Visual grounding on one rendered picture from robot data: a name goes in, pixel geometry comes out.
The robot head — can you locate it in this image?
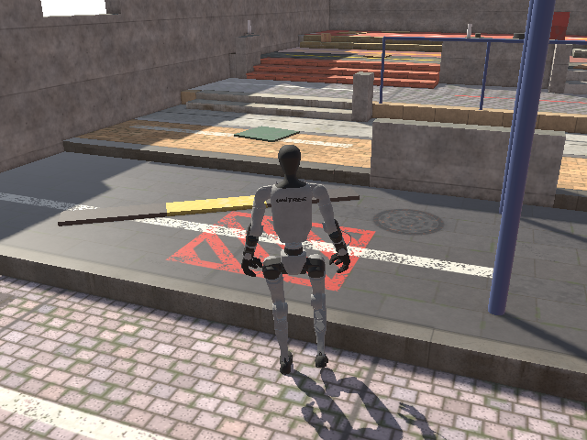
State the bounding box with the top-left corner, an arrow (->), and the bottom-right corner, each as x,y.
275,145 -> 306,189

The robot right foot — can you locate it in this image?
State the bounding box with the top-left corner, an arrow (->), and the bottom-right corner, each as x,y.
315,352 -> 328,368

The robot left hand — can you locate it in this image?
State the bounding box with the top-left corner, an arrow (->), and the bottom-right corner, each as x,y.
241,257 -> 262,277

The robot right upper arm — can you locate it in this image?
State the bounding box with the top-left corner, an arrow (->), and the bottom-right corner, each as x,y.
310,183 -> 338,234

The robot left upper arm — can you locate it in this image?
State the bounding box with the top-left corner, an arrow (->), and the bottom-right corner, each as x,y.
249,185 -> 271,237

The robot right hand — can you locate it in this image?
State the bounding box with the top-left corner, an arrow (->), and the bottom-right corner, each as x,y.
329,253 -> 350,273

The left robot forearm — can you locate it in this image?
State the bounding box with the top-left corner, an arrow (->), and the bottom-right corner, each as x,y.
242,223 -> 259,260

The right robot forearm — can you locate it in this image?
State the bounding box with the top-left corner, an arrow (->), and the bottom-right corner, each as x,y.
328,219 -> 348,256

